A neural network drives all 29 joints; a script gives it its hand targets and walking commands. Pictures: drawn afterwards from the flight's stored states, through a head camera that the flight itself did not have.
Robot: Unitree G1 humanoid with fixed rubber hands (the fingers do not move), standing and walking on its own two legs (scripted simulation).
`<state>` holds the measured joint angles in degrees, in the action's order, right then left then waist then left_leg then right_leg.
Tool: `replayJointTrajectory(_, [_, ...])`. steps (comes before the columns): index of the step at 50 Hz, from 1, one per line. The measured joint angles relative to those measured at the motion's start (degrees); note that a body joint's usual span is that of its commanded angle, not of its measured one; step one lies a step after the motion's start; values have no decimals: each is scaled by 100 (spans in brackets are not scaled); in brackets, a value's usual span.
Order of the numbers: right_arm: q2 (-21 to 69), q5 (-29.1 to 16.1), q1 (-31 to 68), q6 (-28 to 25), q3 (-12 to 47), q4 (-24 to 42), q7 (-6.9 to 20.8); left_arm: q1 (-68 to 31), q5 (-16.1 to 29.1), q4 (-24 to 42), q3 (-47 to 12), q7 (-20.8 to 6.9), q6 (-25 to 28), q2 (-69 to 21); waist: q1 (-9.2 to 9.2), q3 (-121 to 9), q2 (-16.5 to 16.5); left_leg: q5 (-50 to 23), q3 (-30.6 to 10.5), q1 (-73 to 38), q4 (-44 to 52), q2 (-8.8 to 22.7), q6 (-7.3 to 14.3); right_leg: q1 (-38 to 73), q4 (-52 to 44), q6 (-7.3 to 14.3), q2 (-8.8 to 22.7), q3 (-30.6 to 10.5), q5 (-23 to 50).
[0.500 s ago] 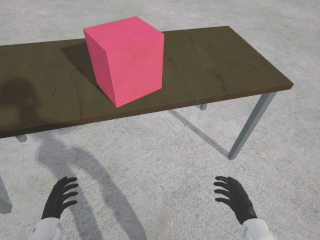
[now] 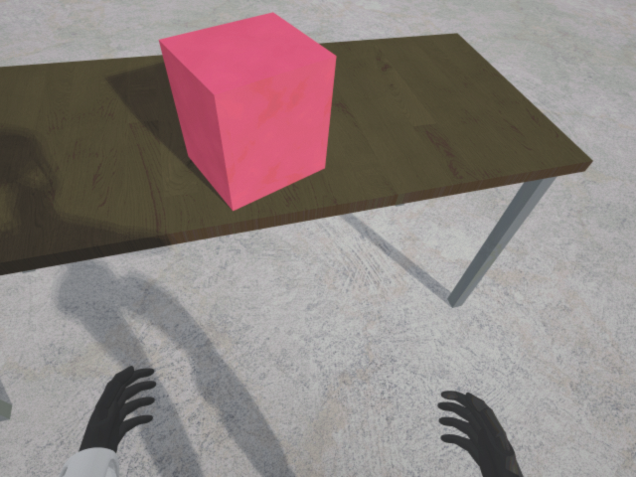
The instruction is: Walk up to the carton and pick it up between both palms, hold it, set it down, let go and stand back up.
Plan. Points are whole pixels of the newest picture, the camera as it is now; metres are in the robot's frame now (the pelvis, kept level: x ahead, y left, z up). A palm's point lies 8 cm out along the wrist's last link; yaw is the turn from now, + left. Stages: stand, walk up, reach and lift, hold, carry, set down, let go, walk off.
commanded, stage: set down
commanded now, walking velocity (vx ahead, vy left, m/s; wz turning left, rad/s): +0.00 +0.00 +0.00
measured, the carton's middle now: (252, 112) +0.70 +0.16 +0.05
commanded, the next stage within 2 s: let go in 0.12 s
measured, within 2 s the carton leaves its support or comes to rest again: neither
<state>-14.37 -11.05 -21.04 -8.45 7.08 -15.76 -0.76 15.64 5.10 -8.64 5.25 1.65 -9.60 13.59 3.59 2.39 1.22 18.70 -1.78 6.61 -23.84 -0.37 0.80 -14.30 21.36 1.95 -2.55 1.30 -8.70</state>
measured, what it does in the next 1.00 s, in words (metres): stands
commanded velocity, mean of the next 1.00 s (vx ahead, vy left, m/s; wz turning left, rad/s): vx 0.00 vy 0.00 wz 0.00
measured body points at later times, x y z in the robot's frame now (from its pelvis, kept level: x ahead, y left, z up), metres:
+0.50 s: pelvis -0.01 -0.01 +0.00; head +0.01 +0.01 +0.45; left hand +0.15 +0.25 -0.06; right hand +0.16 -0.22 -0.05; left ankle -0.07 +0.10 -0.74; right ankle +0.03 -0.11 -0.74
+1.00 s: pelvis -0.02 +0.00 +0.00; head -0.02 +0.02 +0.45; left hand +0.08 +0.29 -0.12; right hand +0.11 -0.24 -0.09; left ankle -0.07 +0.11 -0.74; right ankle +0.03 -0.11 -0.74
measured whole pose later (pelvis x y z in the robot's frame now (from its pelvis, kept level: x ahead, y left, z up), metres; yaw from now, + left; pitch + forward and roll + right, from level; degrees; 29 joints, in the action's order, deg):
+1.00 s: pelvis -0.02 +0.00 +0.00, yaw +0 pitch -1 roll -1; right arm -14.5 2.0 -19.1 -2.9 2.6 -32.6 0.0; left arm 14.3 4.7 -45.0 5.3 -1.0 -0.6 17.7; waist 0.7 0.0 0.9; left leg 19.2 -1.8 6.5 -26.3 -0.4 0.8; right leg -13.7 22.9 1.9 -2.5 1.3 -8.5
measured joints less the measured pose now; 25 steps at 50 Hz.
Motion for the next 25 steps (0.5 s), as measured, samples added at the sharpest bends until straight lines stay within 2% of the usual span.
replayJointTrajectory(5, [0, 1, 3, -124, 1, -97, 6, 11, 0, -11, 0, 15, 78, 0, -68, 0, 0, -28, 0, -1, 0, 0, 0, 1, 0, 0, 0, 0, 26])
replayJointTrajectory(10, [0, 55, 81, -134, 1, -429, 21, 12, 0, -290, 0, -4, 97, 0, -146, 0, 0, -56, 1, -12, -1, 0, 0, 13, 0, 0, 0, 0, 57])
replayJointTrajectory(13, [0, 78, 69, -112, 1, -526, 22, 37, 0, -478, 0, -9, 100, 0, -171, 0, 0, -70, 1, -13, -1, 1, 0, 13, 0, 0, 0, 0, 72])
replayJointTrajectory(19, [-1, 200, 120, -114, -22, -533, 61, 90, 0, -429, 0, 81, 132, -1, -181, 0, 0, -89, 1, -13, -10, 1, 0, 17, 0, 0, 0, 0, 99])
replayJointTrajectory(25, [-1, 330, 316, -48, -64, -688, 71, 90, 0, -750, -1, 51, 130, -3, -232, 0, 0, -91, 1, -13, -10, 1, 0, 17, 0, 0, 0, 0, 103])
